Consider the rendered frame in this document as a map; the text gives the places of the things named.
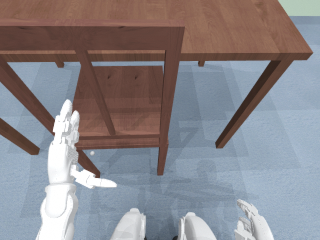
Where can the robot right thigh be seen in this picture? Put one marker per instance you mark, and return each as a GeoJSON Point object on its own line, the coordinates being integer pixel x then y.
{"type": "Point", "coordinates": [194, 228]}

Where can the left robot hand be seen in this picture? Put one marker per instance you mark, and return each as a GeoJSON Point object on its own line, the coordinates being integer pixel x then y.
{"type": "Point", "coordinates": [62, 152]}

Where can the table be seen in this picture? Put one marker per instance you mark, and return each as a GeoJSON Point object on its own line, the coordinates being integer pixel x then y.
{"type": "Point", "coordinates": [215, 30]}

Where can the left robot forearm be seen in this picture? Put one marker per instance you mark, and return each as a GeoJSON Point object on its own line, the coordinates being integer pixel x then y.
{"type": "Point", "coordinates": [58, 211]}

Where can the right robot hand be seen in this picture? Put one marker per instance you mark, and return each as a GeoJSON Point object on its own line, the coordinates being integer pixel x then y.
{"type": "Point", "coordinates": [255, 229]}

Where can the robot left thigh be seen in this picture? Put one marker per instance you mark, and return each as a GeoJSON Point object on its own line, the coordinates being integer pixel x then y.
{"type": "Point", "coordinates": [132, 226]}

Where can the robot thigh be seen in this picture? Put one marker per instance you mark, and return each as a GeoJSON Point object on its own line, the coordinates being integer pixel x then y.
{"type": "Point", "coordinates": [194, 228]}
{"type": "Point", "coordinates": [132, 226]}

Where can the chair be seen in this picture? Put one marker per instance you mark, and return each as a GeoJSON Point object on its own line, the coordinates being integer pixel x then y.
{"type": "Point", "coordinates": [119, 107]}

